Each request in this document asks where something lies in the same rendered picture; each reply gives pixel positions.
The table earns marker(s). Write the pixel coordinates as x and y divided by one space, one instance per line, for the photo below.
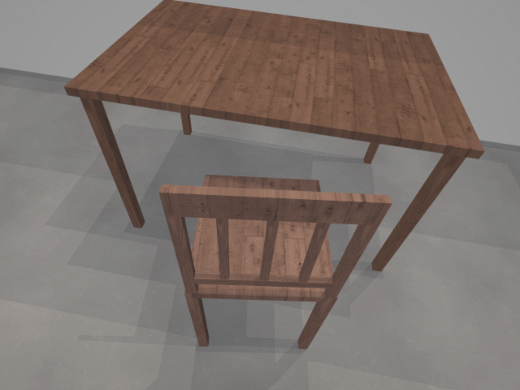
380 85

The chair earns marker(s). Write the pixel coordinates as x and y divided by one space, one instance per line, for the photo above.
261 238

